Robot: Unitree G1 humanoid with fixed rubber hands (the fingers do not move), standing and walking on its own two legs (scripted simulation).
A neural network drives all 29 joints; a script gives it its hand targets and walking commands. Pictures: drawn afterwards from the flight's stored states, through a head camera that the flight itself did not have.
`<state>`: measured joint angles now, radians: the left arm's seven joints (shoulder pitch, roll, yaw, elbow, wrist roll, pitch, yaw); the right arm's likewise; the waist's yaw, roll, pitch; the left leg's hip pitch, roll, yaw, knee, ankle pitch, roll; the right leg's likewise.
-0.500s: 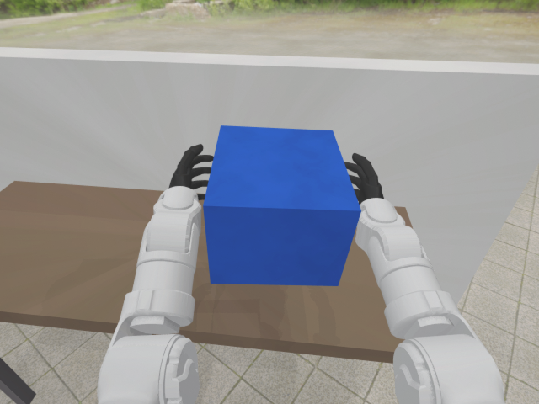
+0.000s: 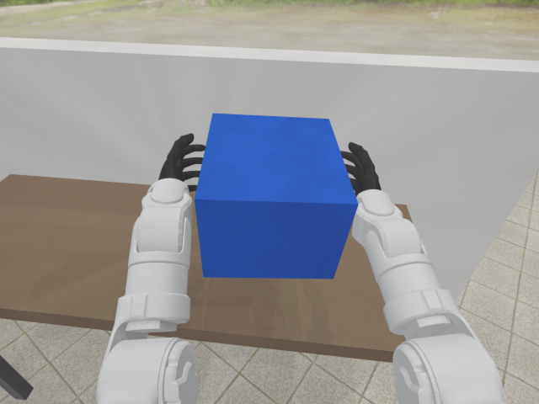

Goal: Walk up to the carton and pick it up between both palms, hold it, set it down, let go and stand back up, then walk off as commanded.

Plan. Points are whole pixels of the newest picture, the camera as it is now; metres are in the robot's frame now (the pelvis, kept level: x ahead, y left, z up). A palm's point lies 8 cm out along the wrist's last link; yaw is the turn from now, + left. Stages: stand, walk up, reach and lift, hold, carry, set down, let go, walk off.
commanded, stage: hold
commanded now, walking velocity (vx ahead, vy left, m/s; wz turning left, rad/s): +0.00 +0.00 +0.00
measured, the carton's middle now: (270, 192) +0.40 +0.02 +0.18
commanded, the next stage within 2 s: none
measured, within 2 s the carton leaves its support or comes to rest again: neither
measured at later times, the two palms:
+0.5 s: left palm (177, 189) +0.37 +0.15 +0.20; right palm (370, 194) +0.38 -0.13 +0.19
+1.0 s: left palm (163, 191) +0.36 +0.17 +0.21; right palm (361, 187) +0.38 -0.11 +0.20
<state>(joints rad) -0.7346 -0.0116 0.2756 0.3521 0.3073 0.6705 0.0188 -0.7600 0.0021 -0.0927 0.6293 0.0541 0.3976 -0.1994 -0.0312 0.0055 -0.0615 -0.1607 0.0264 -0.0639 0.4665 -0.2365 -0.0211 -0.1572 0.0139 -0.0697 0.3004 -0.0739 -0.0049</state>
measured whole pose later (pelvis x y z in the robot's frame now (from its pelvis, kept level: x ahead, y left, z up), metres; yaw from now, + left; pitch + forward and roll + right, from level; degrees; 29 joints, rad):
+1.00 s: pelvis +0.00 +0.00 +0.00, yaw +0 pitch -5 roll -2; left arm -0.66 -0.03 0.29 0.21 0.33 0.69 -0.01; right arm -0.75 0.01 -0.06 0.57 0.06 0.39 -0.20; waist -0.03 0.00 -0.05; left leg -0.13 0.03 -0.07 0.45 -0.23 -0.02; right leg -0.13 0.01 -0.07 0.29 -0.08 0.00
